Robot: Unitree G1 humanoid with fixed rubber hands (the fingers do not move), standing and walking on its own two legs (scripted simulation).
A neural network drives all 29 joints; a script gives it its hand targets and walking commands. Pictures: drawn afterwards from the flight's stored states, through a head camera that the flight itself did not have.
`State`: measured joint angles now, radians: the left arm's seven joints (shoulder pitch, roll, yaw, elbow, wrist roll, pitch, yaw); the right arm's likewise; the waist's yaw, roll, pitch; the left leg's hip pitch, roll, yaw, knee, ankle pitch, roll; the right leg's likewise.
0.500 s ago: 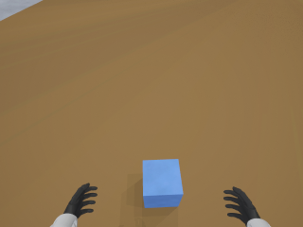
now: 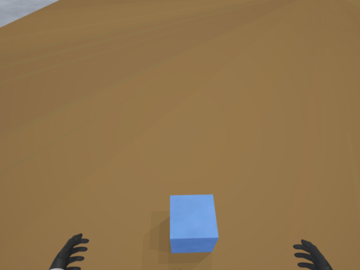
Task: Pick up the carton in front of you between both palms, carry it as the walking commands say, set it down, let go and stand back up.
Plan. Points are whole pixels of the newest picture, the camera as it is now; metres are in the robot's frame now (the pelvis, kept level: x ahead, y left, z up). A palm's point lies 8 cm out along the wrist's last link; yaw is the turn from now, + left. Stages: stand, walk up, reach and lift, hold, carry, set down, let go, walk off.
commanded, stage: stand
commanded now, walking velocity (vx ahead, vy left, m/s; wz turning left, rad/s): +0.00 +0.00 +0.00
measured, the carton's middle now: (191, 224) +0.44 -0.03 -0.65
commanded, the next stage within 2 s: none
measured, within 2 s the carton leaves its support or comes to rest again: neither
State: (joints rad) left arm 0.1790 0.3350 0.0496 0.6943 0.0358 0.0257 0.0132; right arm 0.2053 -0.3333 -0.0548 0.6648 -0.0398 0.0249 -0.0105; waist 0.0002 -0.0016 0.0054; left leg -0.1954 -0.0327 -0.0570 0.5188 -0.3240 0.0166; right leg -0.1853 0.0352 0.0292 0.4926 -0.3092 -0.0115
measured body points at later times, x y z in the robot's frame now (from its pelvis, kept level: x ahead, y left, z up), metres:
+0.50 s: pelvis +0.00 +0.00 +0.01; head +0.00 +0.01 +0.46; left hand +0.13 +0.30 -0.10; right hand +0.13 -0.30 -0.09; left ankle -0.03 +0.11 -0.74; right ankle -0.03 -0.11 -0.74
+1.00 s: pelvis -0.02 +0.00 +0.01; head -0.02 +0.01 +0.46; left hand +0.09 +0.31 -0.11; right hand +0.09 -0.31 -0.10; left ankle -0.03 +0.11 -0.74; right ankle -0.03 -0.11 -0.74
